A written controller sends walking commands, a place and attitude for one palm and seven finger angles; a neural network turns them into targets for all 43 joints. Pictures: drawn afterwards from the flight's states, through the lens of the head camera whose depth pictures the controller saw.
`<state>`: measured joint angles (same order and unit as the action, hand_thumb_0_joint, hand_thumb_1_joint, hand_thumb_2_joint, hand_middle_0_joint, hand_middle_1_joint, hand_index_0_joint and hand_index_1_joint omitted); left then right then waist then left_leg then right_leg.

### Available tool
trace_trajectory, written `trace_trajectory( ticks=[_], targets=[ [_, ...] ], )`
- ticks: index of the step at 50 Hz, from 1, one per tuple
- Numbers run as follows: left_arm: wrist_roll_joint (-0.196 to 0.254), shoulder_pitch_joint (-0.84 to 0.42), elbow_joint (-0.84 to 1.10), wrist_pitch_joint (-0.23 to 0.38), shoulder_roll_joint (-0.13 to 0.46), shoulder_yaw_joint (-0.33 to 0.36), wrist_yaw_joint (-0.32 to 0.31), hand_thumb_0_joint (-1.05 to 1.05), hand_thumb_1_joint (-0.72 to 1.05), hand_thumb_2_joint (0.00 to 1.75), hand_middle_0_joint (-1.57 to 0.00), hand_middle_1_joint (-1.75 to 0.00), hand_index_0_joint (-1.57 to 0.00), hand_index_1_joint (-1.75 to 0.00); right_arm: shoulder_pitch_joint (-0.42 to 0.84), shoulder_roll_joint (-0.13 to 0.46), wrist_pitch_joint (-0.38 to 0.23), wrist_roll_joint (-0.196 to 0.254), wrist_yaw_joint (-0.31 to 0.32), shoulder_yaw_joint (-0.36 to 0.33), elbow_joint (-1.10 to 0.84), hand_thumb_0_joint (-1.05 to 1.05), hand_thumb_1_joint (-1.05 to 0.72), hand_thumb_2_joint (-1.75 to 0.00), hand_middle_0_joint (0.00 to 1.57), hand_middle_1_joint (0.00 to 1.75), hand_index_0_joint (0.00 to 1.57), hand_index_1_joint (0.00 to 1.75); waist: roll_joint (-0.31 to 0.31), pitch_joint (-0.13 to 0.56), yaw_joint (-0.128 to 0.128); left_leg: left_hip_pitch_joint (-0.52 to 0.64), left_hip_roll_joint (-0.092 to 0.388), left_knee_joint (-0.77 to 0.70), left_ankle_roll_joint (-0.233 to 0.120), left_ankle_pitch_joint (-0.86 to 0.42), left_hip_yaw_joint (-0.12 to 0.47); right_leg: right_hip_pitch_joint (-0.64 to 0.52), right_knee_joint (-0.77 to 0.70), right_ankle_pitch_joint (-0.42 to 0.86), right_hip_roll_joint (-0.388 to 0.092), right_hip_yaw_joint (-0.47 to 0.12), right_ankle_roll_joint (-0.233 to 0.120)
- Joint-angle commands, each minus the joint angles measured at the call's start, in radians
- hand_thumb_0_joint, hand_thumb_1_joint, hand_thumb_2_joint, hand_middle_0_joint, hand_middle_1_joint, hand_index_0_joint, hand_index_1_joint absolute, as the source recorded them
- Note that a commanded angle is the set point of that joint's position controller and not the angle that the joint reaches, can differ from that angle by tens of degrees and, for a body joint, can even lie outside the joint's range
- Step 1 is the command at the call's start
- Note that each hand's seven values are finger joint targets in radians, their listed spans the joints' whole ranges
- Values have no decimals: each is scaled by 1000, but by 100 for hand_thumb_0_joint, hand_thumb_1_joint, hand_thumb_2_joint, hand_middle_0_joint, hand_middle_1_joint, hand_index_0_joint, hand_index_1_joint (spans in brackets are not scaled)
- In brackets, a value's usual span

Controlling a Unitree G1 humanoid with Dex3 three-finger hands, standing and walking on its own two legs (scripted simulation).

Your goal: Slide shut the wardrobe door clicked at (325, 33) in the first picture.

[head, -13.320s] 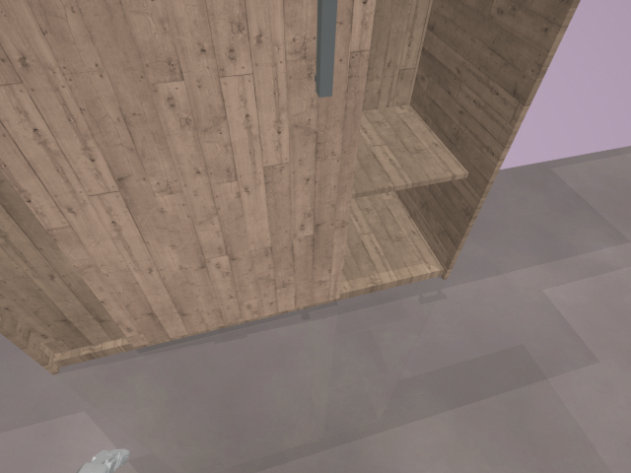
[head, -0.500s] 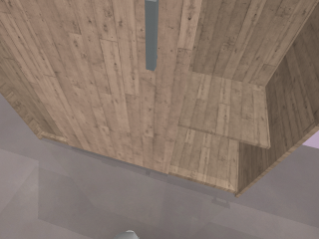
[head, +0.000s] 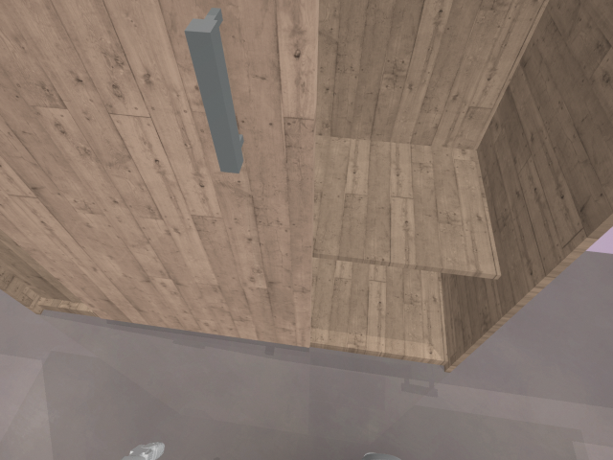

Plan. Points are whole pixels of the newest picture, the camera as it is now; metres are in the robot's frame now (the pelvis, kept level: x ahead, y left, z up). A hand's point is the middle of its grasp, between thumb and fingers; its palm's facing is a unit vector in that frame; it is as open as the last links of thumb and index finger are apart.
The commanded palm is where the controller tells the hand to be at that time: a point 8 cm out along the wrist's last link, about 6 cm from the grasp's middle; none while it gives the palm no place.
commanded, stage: come to a stop and stand still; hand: left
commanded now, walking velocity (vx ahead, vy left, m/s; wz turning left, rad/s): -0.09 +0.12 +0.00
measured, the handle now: (224, 97) +0.48 +0.12 +0.21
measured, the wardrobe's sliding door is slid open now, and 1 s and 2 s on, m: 0.44 0.44 0.44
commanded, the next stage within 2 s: look again from close up in 1.42 s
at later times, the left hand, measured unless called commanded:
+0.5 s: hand out of the picture -0.04 +0.19 -0.18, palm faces +0.10 -0.97 -0.23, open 7.4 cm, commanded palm none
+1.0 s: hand out of the picture +0.01 +0.15 -0.17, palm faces +0.02 -0.97 -0.25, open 7.3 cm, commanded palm none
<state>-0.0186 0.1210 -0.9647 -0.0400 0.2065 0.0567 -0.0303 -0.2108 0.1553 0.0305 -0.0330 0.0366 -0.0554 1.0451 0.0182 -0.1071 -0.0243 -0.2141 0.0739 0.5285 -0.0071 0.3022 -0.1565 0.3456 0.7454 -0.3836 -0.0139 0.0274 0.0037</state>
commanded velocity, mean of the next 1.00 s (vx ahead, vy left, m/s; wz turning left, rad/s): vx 0.05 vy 0.01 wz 0.00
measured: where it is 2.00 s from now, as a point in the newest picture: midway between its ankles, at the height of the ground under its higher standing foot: outside the picture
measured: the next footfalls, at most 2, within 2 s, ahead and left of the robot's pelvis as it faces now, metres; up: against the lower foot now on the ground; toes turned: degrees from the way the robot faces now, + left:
right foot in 0.04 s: +0.04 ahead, -0.13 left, +0.00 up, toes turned -3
left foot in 0.48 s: +0.00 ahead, +0.08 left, +0.00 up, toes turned +4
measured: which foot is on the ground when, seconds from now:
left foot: down 0.00-0.04, up 0.06-0.46, down 0.48-1.00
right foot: up 0.00-0.02, down 0.04-0.50, up 0.52-0.80, down 0.82-1.00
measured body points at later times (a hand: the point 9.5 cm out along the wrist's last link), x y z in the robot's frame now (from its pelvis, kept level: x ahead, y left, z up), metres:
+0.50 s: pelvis -0.05 +0.00 +0.00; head -0.03 +0.00 +0.45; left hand -0.04 +0.24 -0.16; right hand +0.04 -0.24 -0.15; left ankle -0.08 +0.13 -0.74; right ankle +0.00 -0.13 -0.73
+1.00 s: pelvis -0.02 -0.03 +0.00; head +0.01 -0.05 +0.44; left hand +0.01 +0.20 -0.15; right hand -0.03 -0.24 -0.17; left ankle -0.05 +0.08 -0.73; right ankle -0.03 -0.11 -0.74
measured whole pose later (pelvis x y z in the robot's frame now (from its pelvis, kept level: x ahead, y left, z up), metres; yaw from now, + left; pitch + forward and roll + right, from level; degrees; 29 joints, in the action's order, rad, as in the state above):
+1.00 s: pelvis -0.02 -0.03 +0.00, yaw +1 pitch +0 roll -1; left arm -0.02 0.24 -1.08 0.04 0.13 0.01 -0.05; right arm -0.32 0.15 0.00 -0.02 0.02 -0.02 1.07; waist 0.08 -0.05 -0.03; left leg -0.26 0.03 0.66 -0.01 0.40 -0.03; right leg 0.23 0.52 -0.29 0.06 0.08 -0.08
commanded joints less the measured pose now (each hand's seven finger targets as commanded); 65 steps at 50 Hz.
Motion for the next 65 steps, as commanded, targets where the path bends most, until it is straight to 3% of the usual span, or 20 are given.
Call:
trace_trajectory(
  ticks=[1, 2, 3, 4, 17, 21, 23, 25, 26, 27, 31, 38, 40, 41, 42, 43, 47, 53, 57, 65],
  targets=[
    [-8, 197, 0, 45, 130, 18, -12, 0, 90, 90, -20, -30, -20, -30, -78, 144, -1, 21, -10, -42, -57, 0, -90, -90, 20, 30, 20, 30, -38, 213, 38, 6, 95, 131, 6, -354, 83, -251, -359, 635, -146, -110, -29],
    [-11, 201, -5, 57, 206, 29, -20, 0, 90, 90, -20, -30, -20, -30, -63, 79, 0, 29, -13, -28, -89, 0, -90, -90, 20, 30, 20, 30, -254, 216, 39, -180, -41, 265, 57, 234, 42, -326, -307, 1100, -351, -325, -144],
    [-3, 208, -1, 58, 203, 18, -18, 0, 90, 90, -20, -30, -20, -30, -36, 89, 12, 33, -7, -28, -96, 0, -90, -90, 20, 30, 20, 30, -204, 243, 65, -161, -50, 393, 49, 379, 144, -281, -303, 1196, -416, -291, -232],
    [-3, 172, 8, 56, 176, 13, -22, 0, 90, 90, -20, -30, -20, -30, -31, 76, 22, 31, -7, -26, -94, 0, -90, -90, 20, 30, 20, 30, -115, 196, 46, -149, -47, 458, 48, 330, 173, -219, -322, 1113, -385, -229, -240],
    [-17, 144, 0, 46, 176, 37, -16, 0, 90, 90, -20, -30, -20, -30, 19, 94, 10, 25, -36, -16, -99, 0, -90, -90, 20, 30, 20, 30, -189, 125, 80, -142, -54, 238, 56, 155, 155, -181, -450, 341, -286, -267, -194],
    [-9, 101, -15, 40, 157, 31, -6, 0, 90, 90, -20, -30, -20, -30, -103, 70, -12, 23, -32, -4, -55, 0, -90, -90, 20, 30, 20, 30, -193, 134, 20, 94, -85, -63, 34, -11, 108, -46, -464, 21, -198, -216, -117],
    [4, 103, -19, 34, 94, 11, -1, 0, 90, 90, -20, -30, -20, -30, -155, 104, -31, 18, -24, -2, -33, 0, -90, -90, 20, 30, 20, 30, -49, 127, -2, 197, -17, -206, 13, 16, 189, 71, -362, -107, -105, -150, -56],
    [2, 106, -3, 32, 19, 0, 8, 0, 90, 90, -20, -30, -20, -30, -136, 211, -29, 2, -16, -20, -63, 0, -90, -90, 20, 30, 20, 30, 232, 16, -9, -13, 236, -430, -101, 396, 527, 122, -61, -69, 21, 13, -8],
    [-3, 106, -1, 36, 23, 4, 12, 0, 90, 90, -20, -30, -20, -30, -85, 209, -28, -2, -13, -12, -82, 0, -90, -90, 20, 30, 20, 30, 183, -40, 12, -126, 254, -463, -137, 415, 544, 107, 53, -41, 9, -22, -12],
    [-14, 112, -31, 28, 32, 7, 11, 0, 90, 90, -20, -30, -20, -30, -56, 174, -35, 0, -9, 0, -74, 0, -90, -90, 20, 30, 20, 30, 245, -59, 18, -128, 217, -473, -116, 359, 507, 114, 124, -21, -4, -56, -11],
    [-9, 185, -68, 37, 42, 10, 29, 0, 90, 90, -20, -30, -20, -30, -84, 137, -51, 8, 5, 10, -66, 0, -90, -90, 20, 30, 20, 30, 124, -33, 32, 7, 155, -397, -119, 76, 367, 181, 239, 48, -3, -47, 4],
    [15, 155, -60, 52, 0, -14, 19, 0, 90, 90, -20, -30, -20, -30, -176, 142, -51, 5, 20, 10, -5, 0, -90, -90, 20, 30, 20, 30, 168, 73, 6, 133, 164, -183, -130, -621, 300, -26, -179, 7, -3, 2, 6],
    [13, 253, -101, 66, 20, -11, 14, 0, 90, 90, -20, -30, -20, -30, -182, 125, -51, 19, 16, 10, 9, 0, -90, -90, 20, 30, 20, 30, 84, 111, 45, 39, 94, -95, -56, -454, 246, -233, -401, 290, -19, -9, 5],
    [-8, 343, -169, 84, 73, -10, -32, 0, 90, 90, -20, -30, -20, -30, -29, 133, -75, 36, -5, 15, -30, 0, -90, -90, 20, 30, 20, 30, -72, 86, 111, -51, 51, 118, 3, -263, 135, -230, -399, 641, -108, -108, 1],
    [0, 317, -133, 94, 100, -20, -28, 0, 90, 90, -20, -30, -20, -30, -77, 42, -62, 26, -11, 31, -83, 0, -90, -90, 20, 30, 20, 30, -191, 104, 43, -132, -32, 183, 7, 153, 155, -212, -415, 635, -236, -248, -56],
    [-4, 258, -98, 92, 89, -32, -22, 0, 90, 90, -20, -30, -20, -30, -117, 30, -50, 22, -10, 31, -77, 0, -90, -90, 20, 30, 20, 30, -112, 109, 19, -113, -32, 203, 7, 201, 143, -178, -421, 477, -241, -214, -119],
    [0, 211, -80, 100, 50, -18, -30, 0, 90, 90, -20, -30, -20, -30, -163, 14, -51, 19, -15, 40, -35, 0, -90, -90, 20, 30, 20, 30, -93, 217, 4, -121, -37, 194, 0, 141, 122, -300, -341, 740, -204, -176, -184],
    [11, 187, -76, 74, -6, -41, -21, 0, 90, 90, -20, -30, -20, -30, -189, 55, -55, 13, -4, 47, 3, 0, -90, -90, 20, 30, 20, 30, 8, 23, 8, -39, 58, -109, -47, -137, 214, -90, -337, 233, -60, -90, -64],
    [9, 213, -99, 82, 19, -45, -16, 0, 90, 90, -20, -30, -20, -30, -182, 39, -55, 17, -2, 59, 27, 0, -90, -90, 20, 30, 20, 30, -3, -37, 9, -42, 26, -130, -29, -121, 200, -83, -372, 256, -80, -123, -73],
    [15, 246, -106, 93, 43, -43, -17, 0, 90, 90, -20, -30, -20, -30, -187, 58, -64, 20, 3, 65, 52, 0, -90, -90, 20, 30, 20, 30, -23, 85, 12, 14, 10, -130, -16, -173, 171, -205, -369, 488, -110, -130, -58]
  ],
)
